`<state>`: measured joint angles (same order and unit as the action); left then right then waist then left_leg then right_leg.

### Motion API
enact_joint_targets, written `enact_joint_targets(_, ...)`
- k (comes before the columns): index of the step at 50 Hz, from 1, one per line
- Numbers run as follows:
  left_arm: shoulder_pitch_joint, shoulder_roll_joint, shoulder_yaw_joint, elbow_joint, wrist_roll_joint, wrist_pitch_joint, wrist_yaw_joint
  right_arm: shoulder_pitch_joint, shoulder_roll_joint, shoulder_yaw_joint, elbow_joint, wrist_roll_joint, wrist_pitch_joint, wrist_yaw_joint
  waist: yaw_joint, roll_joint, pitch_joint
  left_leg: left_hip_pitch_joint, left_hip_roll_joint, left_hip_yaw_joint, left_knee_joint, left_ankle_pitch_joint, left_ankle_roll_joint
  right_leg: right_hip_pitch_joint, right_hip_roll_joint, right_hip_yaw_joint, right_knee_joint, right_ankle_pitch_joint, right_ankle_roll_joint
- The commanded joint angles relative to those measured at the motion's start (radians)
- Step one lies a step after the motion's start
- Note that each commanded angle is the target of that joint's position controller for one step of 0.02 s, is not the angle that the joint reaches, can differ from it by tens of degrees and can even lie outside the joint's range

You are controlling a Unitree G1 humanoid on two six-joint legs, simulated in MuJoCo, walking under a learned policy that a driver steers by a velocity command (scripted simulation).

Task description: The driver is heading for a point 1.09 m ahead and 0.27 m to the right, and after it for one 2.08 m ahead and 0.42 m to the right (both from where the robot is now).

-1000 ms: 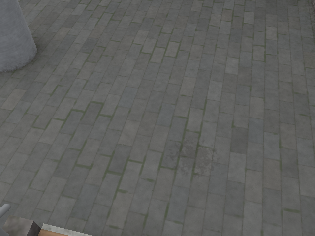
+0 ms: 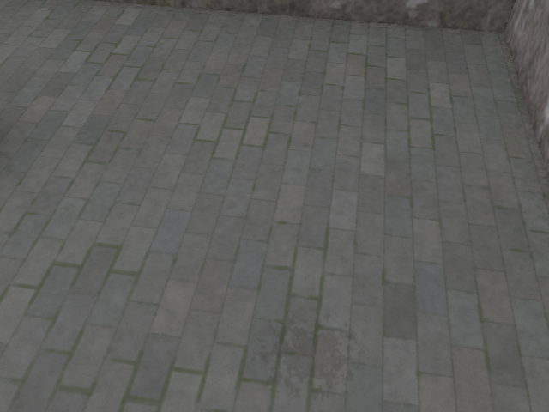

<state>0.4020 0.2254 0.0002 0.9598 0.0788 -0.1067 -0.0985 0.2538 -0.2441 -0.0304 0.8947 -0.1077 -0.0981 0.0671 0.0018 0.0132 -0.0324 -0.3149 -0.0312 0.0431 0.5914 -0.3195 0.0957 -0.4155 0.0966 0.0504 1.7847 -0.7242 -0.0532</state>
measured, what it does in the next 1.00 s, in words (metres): goes down: right foot 0.16 m lower, then left foot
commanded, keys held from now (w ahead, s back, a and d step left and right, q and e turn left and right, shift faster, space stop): w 0.88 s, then w+e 0.12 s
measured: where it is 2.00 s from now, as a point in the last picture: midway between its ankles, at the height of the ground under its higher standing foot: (342, 266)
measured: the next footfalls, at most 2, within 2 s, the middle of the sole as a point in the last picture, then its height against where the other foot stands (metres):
right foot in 0.38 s outside the picture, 0.16 m lower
left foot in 0.86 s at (267, 386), level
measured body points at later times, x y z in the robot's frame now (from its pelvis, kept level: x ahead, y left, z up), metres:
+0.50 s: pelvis +0.31 -0.08 -0.16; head +0.33 -0.09 +0.29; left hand +0.43 +0.16 -0.29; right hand +0.30 -0.32 -0.32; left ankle +0.19 +0.07 -0.64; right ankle +0.37 -0.16 -0.89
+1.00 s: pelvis +0.60 -0.04 -0.15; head +0.63 -0.03 +0.29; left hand +0.63 +0.23 -0.30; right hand +0.76 -0.28 -0.27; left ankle +0.64 +0.05 -0.89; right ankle +0.51 -0.18 -0.80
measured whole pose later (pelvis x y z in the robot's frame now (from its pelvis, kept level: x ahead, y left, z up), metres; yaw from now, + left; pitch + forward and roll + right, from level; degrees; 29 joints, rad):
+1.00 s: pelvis +0.60 -0.04 -0.15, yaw -1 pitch +3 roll +0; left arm 0.30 0.23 0.08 0.98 -0.03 -0.08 0.01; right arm 0.09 -0.19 -0.06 0.84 0.00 -0.09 0.01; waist 0.03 -0.02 0.00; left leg -0.34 -0.04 0.06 0.45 -0.16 0.06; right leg -0.48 -0.02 0.05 1.18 -0.36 -0.05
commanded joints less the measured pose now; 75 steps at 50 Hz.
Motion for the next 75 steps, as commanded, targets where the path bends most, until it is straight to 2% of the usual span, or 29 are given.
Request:
enact_joint_targets(1,-0.169,0.074,0.02,-0.174,-0.002,-0.02,0.019,0.201,-0.045,-0.011,0.048,0.028,-0.011,0.006,-0.075,-0.08,0.054,0.55,0.362,-0.528,-0.127,0.115,0.273,-0.89,-0.122,0.128,-0.146,0.361,-0.021)
enact_joint_targets(2,-0.159,0.035,0.008,-0.148,0.026,-0.015,0.039,0.09,0.093,0.04,0.04,-0.004,-0.017,0.003,0.003,-0.092,0.12,0.26,0.324,-0.465,-0.151,0.127,0.25,-0.753,-0.218,0.166,-0.357,0.553,-0.051)
enact_joint_targets(3,-0.132,0.039,0.007,-0.101,0.034,-0.004,0.04,0.023,0.131,0.06,0.011,0.013,-0.019,-0.004,0.036,-0.037,0.174,-0.083,0.283,-0.375,-0.215,0.158,0.265,-0.496,-0.268,0.134,-0.625,0.71,-0.059)
enact_joint_targets(5,-0.156,-0.011,-0.01,-0.1,0.03,0.028,0.03,0.136,0.043,0.048,0.081,0.036,-0.025,-0.016,0.014,0.057,0.076,-0.262,0.221,-0.341,-0.189,0.111,0.283,-0.297,-0.243,0.026,-0.638,0.753,-0.017)
enact_joint_targets(8,-0.29,0.03,-0.028,-0.147,0.036,0.016,0.03,0.194,0.047,0.059,0.074,0.028,-0.065,-0.07,-0.083,-0.069,0.01,-0.091,0.121,-0.199,0.047,0.051,0.168,-0.319,-0.255,0.062,-1.102,1.269,0.031)
enact_joint_targets(11,-0.311,0.088,-0.018,-0.176,0.026,0.045,0.035,0.176,-0.042,0.063,0.083,0.01,-0.05,-0.034,-0.019,0.029,0.102,-0.389,0.136,-0.243,0.039,-0.175,0.163,0.011,-0.199,-0.036,-1.028,1.156,0.036)
enact_joint_targets(14,-0.474,0.099,-0.025,-0.211,0.033,0.052,0.032,0.321,-0.035,0.059,0.132,0.027,-0.047,-0.045,-0.129,-0.005,0.192,0.001,0.206,-0.366,0.174,-0.162,0.162,-0.226,-0.244,0.013,-1.308,1.048,0.031)
enact_joint_targets(15,-0.608,0.084,0.003,-0.272,-0.195,0.029,0.036,0.283,-0.066,0.007,0.125,0.179,0.015,-0.106,-0.175,-0.052,0.242,0.036,0.163,-0.343,0.222,0.057,0.107,-0.275,-0.186,0.027,-1.395,1.0,0.052)
enact_joint_targets(16,-0.578,0.062,-0.006,-0.261,-0.212,0.024,0.031,0.295,-0.086,0.004,0.138,0.163,0.047,-0.127,-0.161,-0.028,0.229,0.104,0.169,-0.33,0.277,0.163,0.094,-0.248,-0.184,0.016,-1.463,0.987,0.051)
enact_joint_targets(19,0.001,0.16,0.065,-0.059,-0.132,0.032,0.047,0.31,-0.001,-0.014,0.19,0.111,0.041,-0.099,0.062,-0.065,-0.039,-0.16,0.032,-0.195,0.877,0.072,0.018,0.472,-0.217,-0.05,-1.378,1.298,-0.048)
enact_joint_targets(20,0.228,0.177,0.064,0.018,-0.11,0.04,0.05,0.355,0.113,0.007,0.194,0.133,0.014,-0.078,0.124,-0.255,-0.217,-0.569,-0.093,-0.159,1.374,-0.571,-0.046,0.939,-0.35,0.052,-1.06,1.517,-0.139)
enact_joint_targets(22,0.214,0.263,0.101,0.024,-0.133,0.065,0.074,0.233,0.005,0.001,0.034,0.208,-0.031,-0.081,0.155,-0.376,-0.406,-0.913,-0.019,-0.175,1.573,-0.42,-0.085,1.046,-0.553,0.49,-1.264,0.704,-0.331)
enact_joint_targets(24,-0.082,0.104,0.059,-0.057,-0.082,0.061,0.097,0.011,-0.005,-0.007,-0.025,0.178,0.0,-0.124,0.064,0.023,-0.133,-0.841,0.089,-0.087,1.278,-0.091,-0.074,0.566,-0.499,0.498,-1.498,0.358,-0.26)
enact_joint_targets(27,-0.234,0.04,0.026,-0.053,-0.068,0.025,0.088,0.034,0.04,-0.019,-0.038,0.133,0.033,-0.12,-0.077,-0.019,0.071,-0.592,0.156,-0.151,0.848,0.118,-0.074,0.015,-0.372,0.263,-1.498,0.567,-0.176)
enact_joint_targets(30,-0.167,0.094,0.046,-0.029,-0.076,0.025,0.121,-0.076,0.029,-0.029,-0.096,0.104,0.018,-0.111,-0.048,-0.109,0.018,-0.393,0.141,-0.096,0.416,0.326,-0.109,-0.001,-0.267,0.105,-1.531,0.782,-0.166)
enact_joint_targets(39,0.063,0.12,0.089,0.041,-0.111,0.042,0.125,-0.454,0.006,-0.017,-0.208,0.133,0.012,-0.047,0.092,-0.055,0.08,-0.425,0.075,-0.05,-0.044,0.293,-0.051,0.41,-0.348,0.142,-1.48,0.815,-0.152)
enact_joint_targets(43,-0.042,0.137,0.093,0.008,-0.103,0.04,0.114,-0.118,-0.099,-0.069,-0.113,0.117,-0.002,-0.046,-0.097,-0.08,-0.118,0.209,0.043,-0.051,-0.072,0.323,0.061,0.242,-0.249,0.032,-1.132,1.198,-0.086)
enact_joint_targets(44,-0.029,0.076,0.073,-0.024,-0.091,0.017,0.105,0.106,-0.207,-0.098,-0.071,0.1,0.002,-0.06,-0.149,0.067,-0.299,0.672,0.279,-0.36,-0.05,0.38,0.188,-0.134,-0.132,-0.048,-0.755,0.887,-0.014)
enact_joint_targets(45,0.031,0.04,0.053,-0.016,-0.097,-0.01,0.088,0.198,-0.205,-0.093,-0.04,0.11,0.01,-0.062,-0.141,0.23,-0.437,0.827,0.438,-0.705,-0.182,0.237,0.274,-0.33,-0.043,0.048,-0.521,0.172,0.005)
enact_joint_targets(47,-0.133,0.141,0.092,-0.047,-0.137,-0.014,0.097,0.018,-0.101,-0.068,-0.078,0.117,0.015,-0.077,-0.117,0.112,-0.168,0.605,0.373,-0.493,-0.27,0.138,0.181,-0.489,-0.135,0.067,-0.472,0.303,-0.009)
enact_joint_targets(49,-0.165,0.114,0.102,-0.048,-0.109,0.011,0.124,-0.116,-0.042,-0.054,-0.09,0.109,-0.001,-0.066,-0.035,0.027,-0.047,0.313,0.303,-0.331,-0.351,0.262,0.132,-0.364,-0.198,0.055,-0.586,0.424,-0.005)
enact_joint_targets(60,-0.378,0.026,0.087,-0.147,-0.096,0.044,0.082,-0.015,-0.088,-0.065,0.026,0.108,-0.017,-0.09,-0.028,0.044,0.063,0.16,0.237,0.047,-0.455,0.41,0.051,-0.243,-0.174,-0.012,-1.066,0.886,0.005)
enact_joint_targets(65,-0.5,0.049,0.08,-0.222,-0.101,0.054,0.051,0.059,-0.137,-0.084,0.06,0.124,0.006,-0.095,-0.053,0.044,0.11,0.381,0.314,0.082,-0.364,0.548,0.03,-0.301,-0.156,-0.062,-1.167,0.709,-0.034)
enact_joint_targets(69,-0.215,0.158,0.137,-0.181,-0.102,0.06,0.048,0.025,-0.184,-0.095,0.044,0.132,0.027,-0.11,0.118,0.081,-0.062,0.341,0.273,0.159,0.093,1.04,-0.028,0.171,-0.019,-0.165,-1.253,0.6,-0.128)
enact_joint_targets(70,-0.04,0.254,0.169,-0.143,-0.101,0.065,0.066,0.027,-0.162,-0.084,0.014,0.113,0.022,-0.113,0.174,-0.047,-0.179,0.055,0.227,0.168,0.432,0.711,-0.072,0.52,-0.173,0.089,-1.241,0.65,-0.199)
enact_joint_targets(71,-0.044,0.318,0.166,-0.151,-0.104,0.057,0.067,0.111,-0.018,-0.036,-0.038,0.097,-0.012,-0.085,0.054,-0.277,-0.287,-0.369,0.0,0.033,0.759,-0.227,-0.121,0.817,-0.404,0.666,-1.389,0.441,-0.387)
enact_joint_targets(72,0.013,0.244,0.145,-0.159,-0.091,0.057,0.073,-0.002,-0.109,-0.054,-0.053,0.136,-0.056,-0.068,0.128,-0.193,-0.342,-0.48,0.015,-0.144,0.841,-0.232,-0.093,0.863,-0.411,0.738,-1.488,0.385,-0.363)
enact_joint_targets(73,-0.046,0.195,0.131,-0.165,-0.089,0.049,0.078,-0.082,-0.135,-0.062,-0.078,0.158,-0.072,-0.063,0.126,-0.157,-0.21,-0.556,0.06,-0.134,0.819,-0.135,-0.072,0.774,-0.378,0.582,-1.489,0.495,-0.311)
enact_joint_targets(75,-0.195,0.144,0.115,-0.201,-0.095,0.037,0.078,-0.111,-0.132,-0.07,-0.075,0.118,-0.071,-0.083,0.04,-0.011,-0.087,-0.423,0.134,-0.127,0.649,-0.015,-0.074,0.466,-0.303,0.376,-1.501,0.739,-0.256)
Velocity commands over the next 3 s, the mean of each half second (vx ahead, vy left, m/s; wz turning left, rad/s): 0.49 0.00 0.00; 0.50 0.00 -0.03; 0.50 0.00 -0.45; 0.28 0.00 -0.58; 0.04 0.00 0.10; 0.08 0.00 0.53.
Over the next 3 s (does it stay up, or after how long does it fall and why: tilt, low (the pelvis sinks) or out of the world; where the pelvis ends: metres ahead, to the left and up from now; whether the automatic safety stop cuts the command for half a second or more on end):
stays up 1.13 -0.19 -0.15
